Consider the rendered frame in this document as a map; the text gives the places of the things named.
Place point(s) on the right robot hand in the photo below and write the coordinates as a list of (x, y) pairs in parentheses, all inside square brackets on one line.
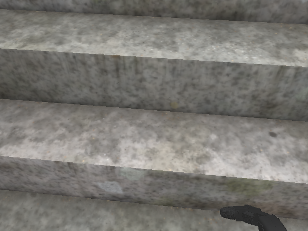
[(253, 216)]

